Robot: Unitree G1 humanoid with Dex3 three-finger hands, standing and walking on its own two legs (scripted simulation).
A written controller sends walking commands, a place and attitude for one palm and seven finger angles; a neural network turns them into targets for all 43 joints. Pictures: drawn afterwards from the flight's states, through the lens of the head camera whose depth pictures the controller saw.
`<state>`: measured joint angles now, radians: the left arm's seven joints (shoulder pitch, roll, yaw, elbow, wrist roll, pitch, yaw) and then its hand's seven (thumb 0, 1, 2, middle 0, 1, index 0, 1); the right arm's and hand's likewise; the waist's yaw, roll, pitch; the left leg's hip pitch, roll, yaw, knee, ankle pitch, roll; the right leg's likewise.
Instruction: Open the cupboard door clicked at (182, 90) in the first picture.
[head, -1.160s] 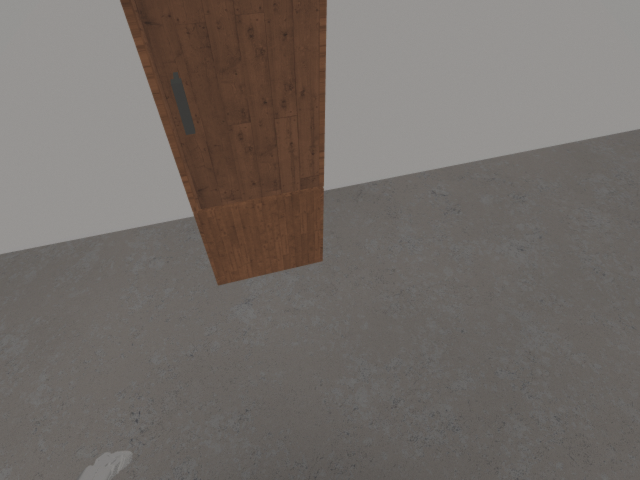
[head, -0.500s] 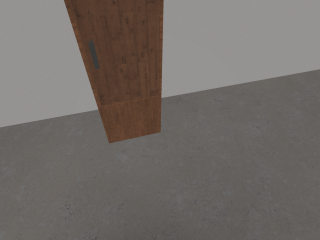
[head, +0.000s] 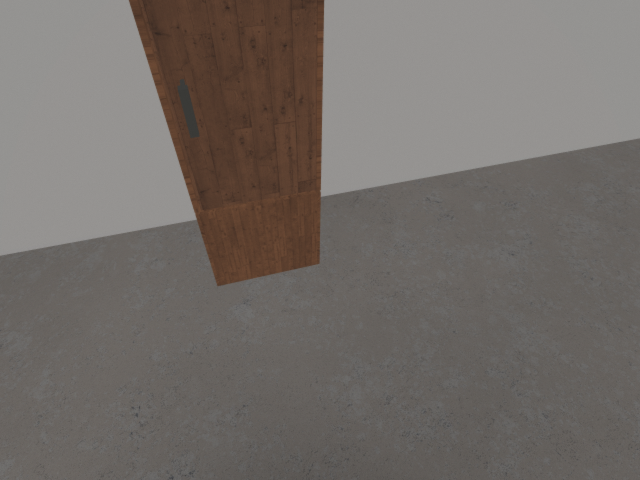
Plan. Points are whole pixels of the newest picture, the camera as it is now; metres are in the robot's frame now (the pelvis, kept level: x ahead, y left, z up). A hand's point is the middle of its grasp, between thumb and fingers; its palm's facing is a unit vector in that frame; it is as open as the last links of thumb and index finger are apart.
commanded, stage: look at it before walking up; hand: left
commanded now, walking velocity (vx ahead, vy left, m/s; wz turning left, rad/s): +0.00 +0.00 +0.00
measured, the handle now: (188, 108) +0.90 +0.38 +0.00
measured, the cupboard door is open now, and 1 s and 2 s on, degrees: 0 0 0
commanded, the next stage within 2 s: turn to face it in 0.48 s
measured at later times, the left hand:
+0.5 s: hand out of the picture +0.08 +0.25 -0.15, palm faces -0.02 -0.94 -0.34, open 7.4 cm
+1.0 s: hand out of the picture +0.03 +0.23 -0.20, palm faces +0.13 -0.96 -0.23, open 7.4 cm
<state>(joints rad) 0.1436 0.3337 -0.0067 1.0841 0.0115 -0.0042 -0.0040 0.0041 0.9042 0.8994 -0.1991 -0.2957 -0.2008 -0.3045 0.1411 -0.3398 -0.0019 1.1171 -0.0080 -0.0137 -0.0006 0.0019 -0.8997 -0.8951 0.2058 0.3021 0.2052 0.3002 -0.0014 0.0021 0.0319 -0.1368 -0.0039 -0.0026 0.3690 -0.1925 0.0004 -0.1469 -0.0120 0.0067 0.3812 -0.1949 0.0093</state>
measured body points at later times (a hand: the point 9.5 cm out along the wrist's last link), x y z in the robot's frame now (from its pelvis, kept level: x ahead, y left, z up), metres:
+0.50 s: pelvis +0.01 +0.00 +0.00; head +0.01 +0.00 +0.45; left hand +0.08 +0.30 -0.13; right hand +0.08 -0.30 -0.13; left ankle +0.01 +0.12 -0.75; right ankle +0.01 -0.12 -0.75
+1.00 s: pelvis -0.01 +0.02 -0.02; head +0.02 +0.05 +0.43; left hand +0.03 +0.28 -0.18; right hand +0.07 -0.23 -0.16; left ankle +0.00 +0.11 -0.75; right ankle +0.01 -0.12 -0.75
